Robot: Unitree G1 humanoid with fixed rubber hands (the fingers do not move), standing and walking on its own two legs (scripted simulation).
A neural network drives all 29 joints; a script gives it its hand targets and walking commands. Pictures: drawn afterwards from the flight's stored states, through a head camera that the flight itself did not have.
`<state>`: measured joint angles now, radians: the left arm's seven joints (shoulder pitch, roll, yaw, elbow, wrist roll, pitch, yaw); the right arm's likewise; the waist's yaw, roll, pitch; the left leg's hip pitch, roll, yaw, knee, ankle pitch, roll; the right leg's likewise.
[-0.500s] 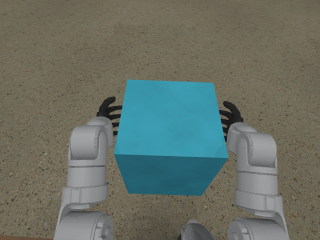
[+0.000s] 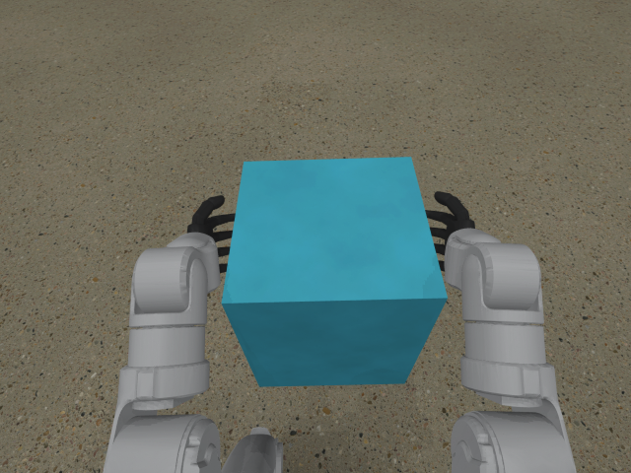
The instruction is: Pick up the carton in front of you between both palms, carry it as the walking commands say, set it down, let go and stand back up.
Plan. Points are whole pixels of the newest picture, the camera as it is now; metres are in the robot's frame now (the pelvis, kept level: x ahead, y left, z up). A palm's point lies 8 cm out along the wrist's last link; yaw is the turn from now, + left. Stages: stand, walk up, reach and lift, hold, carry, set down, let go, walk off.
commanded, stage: carry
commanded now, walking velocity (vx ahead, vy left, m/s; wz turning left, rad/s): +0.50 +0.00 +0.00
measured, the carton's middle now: (329, 280) +0.37 +0.01 +0.02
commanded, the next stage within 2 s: none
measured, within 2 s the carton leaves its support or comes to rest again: neither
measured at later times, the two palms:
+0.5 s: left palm (247, 127) +0.62 +0.16 +0.09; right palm (433, 133) +0.60 -0.14 +0.09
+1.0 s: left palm (288, 39) +0.89 +0.11 +0.10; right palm (435, 37) +0.90 -0.19 +0.10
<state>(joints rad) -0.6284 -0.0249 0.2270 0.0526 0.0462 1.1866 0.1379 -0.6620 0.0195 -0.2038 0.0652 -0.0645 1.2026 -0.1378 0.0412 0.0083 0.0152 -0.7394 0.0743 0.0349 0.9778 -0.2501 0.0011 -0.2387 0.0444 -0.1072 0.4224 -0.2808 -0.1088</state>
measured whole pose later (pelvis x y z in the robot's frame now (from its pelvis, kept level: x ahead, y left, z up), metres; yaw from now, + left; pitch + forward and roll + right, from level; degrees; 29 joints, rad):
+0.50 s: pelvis +0.33 +0.03 +0.01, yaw -3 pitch +5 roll -2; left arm -0.20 -0.14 0.12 -0.31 0.12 1.18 0.08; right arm -0.20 0.14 -0.15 -0.32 -0.09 1.18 -0.08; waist -0.03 0.01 -0.05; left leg -0.14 0.01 0.15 0.26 -0.21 0.06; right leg -0.60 -0.08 -0.08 0.76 -0.22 0.03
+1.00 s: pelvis +0.64 -0.04 +0.01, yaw +1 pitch +4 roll +1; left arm -0.13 -0.13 0.10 -0.32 0.10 1.21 0.08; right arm -0.13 0.13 -0.09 -0.33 -0.13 1.22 -0.08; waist 0.02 0.01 -0.14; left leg -0.62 0.13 0.09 0.76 -0.14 -0.03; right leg -0.13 -0.02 -0.21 0.26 -0.21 -0.06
